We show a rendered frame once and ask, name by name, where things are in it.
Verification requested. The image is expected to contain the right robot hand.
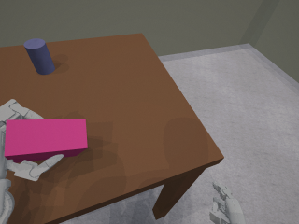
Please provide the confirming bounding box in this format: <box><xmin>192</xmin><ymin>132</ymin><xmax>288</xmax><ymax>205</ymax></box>
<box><xmin>209</xmin><ymin>181</ymin><xmax>247</xmax><ymax>224</ymax></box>

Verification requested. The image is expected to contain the left robot forearm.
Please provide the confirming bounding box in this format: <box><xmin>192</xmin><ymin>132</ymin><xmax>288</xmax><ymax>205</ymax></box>
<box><xmin>0</xmin><ymin>178</ymin><xmax>15</xmax><ymax>224</ymax></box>

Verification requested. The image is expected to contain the sponge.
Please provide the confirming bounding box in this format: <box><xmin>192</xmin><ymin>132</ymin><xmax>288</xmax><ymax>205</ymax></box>
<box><xmin>4</xmin><ymin>119</ymin><xmax>88</xmax><ymax>163</ymax></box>

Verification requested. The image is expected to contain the table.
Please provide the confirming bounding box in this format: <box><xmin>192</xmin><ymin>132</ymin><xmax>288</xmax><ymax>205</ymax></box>
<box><xmin>0</xmin><ymin>33</ymin><xmax>224</xmax><ymax>224</ymax></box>

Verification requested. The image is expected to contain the left robot hand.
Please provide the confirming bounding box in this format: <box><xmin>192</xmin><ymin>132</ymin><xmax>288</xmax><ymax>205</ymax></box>
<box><xmin>0</xmin><ymin>99</ymin><xmax>64</xmax><ymax>181</ymax></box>

